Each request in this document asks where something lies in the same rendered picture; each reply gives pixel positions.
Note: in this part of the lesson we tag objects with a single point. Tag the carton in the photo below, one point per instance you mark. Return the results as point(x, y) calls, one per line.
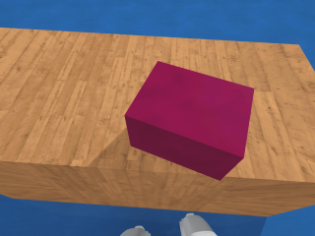
point(194, 120)

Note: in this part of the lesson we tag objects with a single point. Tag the pedestal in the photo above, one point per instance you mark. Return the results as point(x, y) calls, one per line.
point(64, 137)

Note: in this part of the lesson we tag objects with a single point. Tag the robot right thigh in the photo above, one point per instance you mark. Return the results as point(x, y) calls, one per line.
point(195, 225)

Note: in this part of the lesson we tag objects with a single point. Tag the left robot shin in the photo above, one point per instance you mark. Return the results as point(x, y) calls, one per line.
point(139, 226)

